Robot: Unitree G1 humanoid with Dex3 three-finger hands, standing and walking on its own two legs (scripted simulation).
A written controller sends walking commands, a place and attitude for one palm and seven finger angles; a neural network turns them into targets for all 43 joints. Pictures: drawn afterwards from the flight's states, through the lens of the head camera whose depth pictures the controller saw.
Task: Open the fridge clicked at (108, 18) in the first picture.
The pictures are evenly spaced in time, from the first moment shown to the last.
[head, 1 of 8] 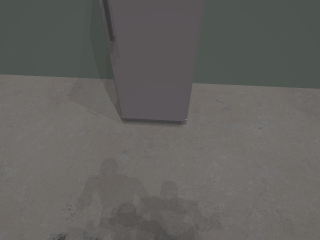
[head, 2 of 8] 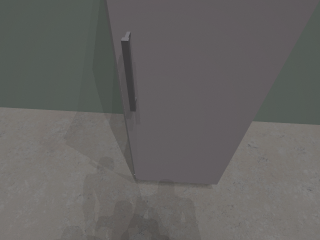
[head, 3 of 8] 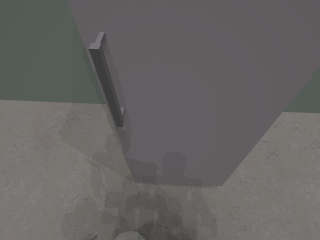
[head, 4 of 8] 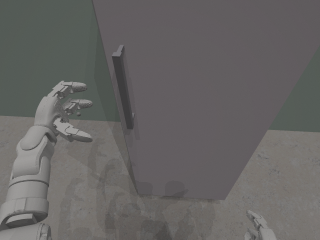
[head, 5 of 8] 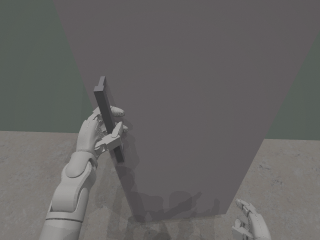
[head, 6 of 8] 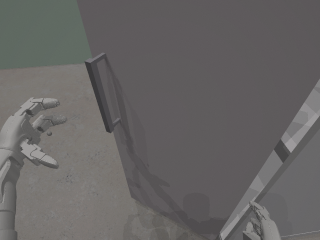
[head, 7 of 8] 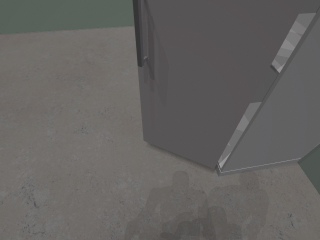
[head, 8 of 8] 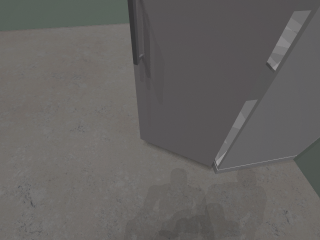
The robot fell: no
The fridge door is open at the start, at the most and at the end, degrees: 0 62 55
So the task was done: yes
